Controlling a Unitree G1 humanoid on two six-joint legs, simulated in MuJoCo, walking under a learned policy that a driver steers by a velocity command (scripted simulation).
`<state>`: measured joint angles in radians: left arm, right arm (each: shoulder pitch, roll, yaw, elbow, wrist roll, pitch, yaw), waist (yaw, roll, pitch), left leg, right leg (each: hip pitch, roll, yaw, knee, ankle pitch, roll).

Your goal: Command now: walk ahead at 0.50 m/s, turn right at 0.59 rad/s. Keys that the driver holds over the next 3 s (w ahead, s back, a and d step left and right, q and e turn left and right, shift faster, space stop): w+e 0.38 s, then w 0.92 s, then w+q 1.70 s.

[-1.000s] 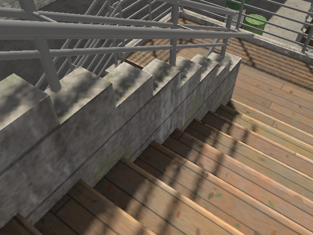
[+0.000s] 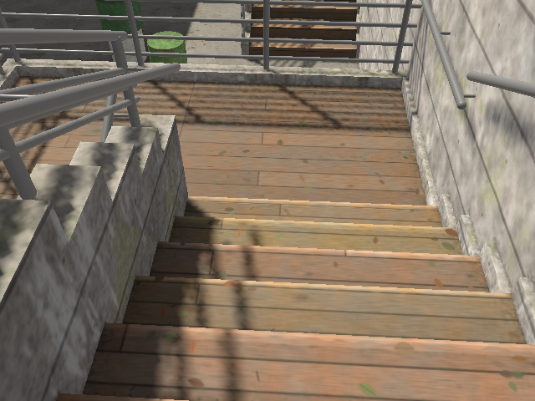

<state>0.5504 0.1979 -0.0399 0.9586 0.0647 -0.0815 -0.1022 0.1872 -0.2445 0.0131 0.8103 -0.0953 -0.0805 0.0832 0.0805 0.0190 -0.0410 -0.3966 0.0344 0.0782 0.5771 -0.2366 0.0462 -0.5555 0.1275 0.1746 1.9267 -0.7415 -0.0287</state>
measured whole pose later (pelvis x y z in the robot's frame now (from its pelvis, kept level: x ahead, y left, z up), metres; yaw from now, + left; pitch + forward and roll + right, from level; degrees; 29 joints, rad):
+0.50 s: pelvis +0.20 -0.02 -0.03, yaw -17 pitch +3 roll +1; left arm 0.17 0.21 0.02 0.81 0.08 -0.07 -0.09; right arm 0.60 -0.15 0.02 1.12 -0.10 -0.14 0.01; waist -0.08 0.00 -0.08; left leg -0.10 0.13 0.36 0.73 -0.62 -0.02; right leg -0.62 -0.07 -0.04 1.09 -0.28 -0.06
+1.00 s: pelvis +0.43 -0.09 -0.18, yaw -22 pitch +0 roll +1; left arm 0.38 0.23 -0.01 0.95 0.07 -0.07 -0.08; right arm 0.42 -0.24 -0.04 1.02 -0.11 -0.08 0.07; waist -0.01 -0.04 -0.03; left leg -0.28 -0.07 0.09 0.69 -0.42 0.08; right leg -0.83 -0.04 0.11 1.74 -0.27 -0.04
